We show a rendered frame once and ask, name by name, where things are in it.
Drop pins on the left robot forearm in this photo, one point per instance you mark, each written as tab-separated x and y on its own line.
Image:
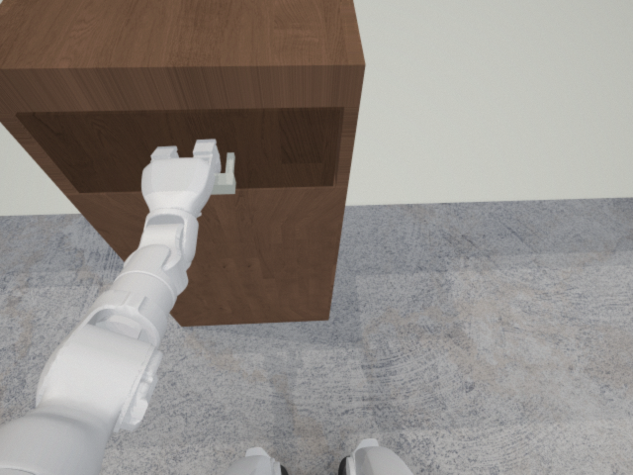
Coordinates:
143	294

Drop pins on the drawer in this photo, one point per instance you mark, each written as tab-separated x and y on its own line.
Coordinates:
106	151

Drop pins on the handle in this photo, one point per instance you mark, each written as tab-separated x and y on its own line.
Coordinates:
225	182

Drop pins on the robot thigh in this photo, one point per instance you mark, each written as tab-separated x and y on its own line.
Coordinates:
254	465
375	460

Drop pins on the robot left upper arm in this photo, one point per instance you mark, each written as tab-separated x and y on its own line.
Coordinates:
102	383

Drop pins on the left robot thigh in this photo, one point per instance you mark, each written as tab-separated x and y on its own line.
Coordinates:
254	465

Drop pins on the left robot hand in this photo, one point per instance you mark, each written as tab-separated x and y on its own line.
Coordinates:
183	183

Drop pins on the right robot thigh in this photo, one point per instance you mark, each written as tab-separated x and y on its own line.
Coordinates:
375	460

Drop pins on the cabinet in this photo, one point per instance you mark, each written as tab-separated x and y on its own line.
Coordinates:
263	255

